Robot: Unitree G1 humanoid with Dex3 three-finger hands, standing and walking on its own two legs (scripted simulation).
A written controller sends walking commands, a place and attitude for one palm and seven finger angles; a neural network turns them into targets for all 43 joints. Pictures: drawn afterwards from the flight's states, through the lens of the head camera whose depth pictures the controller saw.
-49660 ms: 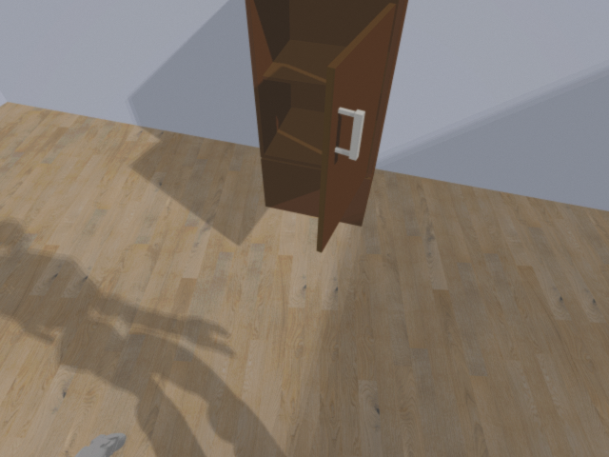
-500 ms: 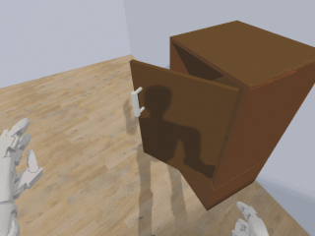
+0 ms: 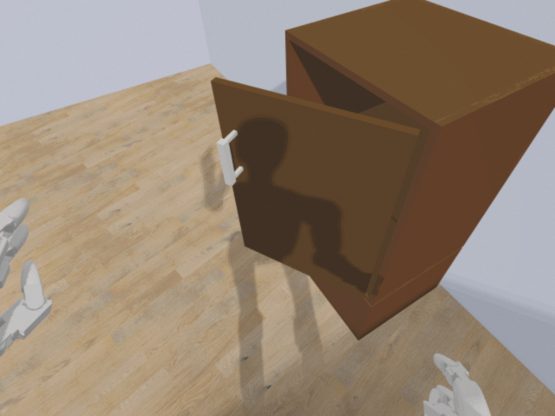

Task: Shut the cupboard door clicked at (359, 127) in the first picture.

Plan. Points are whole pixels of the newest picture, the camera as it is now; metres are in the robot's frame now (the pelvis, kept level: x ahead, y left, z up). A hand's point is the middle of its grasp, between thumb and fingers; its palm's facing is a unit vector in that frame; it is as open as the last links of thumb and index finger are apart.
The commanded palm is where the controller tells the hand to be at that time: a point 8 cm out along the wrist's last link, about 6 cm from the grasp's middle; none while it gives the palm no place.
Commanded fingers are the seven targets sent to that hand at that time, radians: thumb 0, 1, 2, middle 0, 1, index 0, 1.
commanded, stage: step back with the hand held close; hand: left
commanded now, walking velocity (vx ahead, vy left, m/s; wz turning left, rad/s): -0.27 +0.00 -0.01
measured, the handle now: (231, 158) +0.65 +0.16 -0.03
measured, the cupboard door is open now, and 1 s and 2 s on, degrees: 30 30 30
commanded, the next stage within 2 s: stop stepping back and stand still in 1.04 s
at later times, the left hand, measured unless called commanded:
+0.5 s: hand out of the picture +0.11 +0.28 +0.16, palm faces +0.48 -0.75 -0.46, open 7.4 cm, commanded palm +0.05 +0.31 +0.18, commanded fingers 0.00 0.90 0.90 -0.20 -0.30 -0.20 -0.30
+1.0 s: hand out of the picture +0.01 +0.31 +0.18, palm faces +0.55 -0.70 -0.45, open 7.4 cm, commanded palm -0.05 +0.32 +0.18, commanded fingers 0.00 0.90 0.90 -0.20 -0.30 -0.20 -0.30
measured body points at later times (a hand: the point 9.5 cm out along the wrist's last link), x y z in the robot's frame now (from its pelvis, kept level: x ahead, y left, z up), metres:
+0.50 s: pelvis -0.08 +0.00 -0.02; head -0.08 +0.02 +0.43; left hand +0.08 +0.32 +0.18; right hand +0.09 -0.24 -0.09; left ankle +0.00 +0.09 -0.74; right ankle -0.02 -0.12 -0.74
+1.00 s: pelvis -0.17 +0.01 -0.02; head -0.15 +0.05 +0.43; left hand -0.03 +0.34 +0.20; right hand +0.03 -0.20 -0.09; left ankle +0.00 +0.10 -0.74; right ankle -0.30 -0.14 -0.71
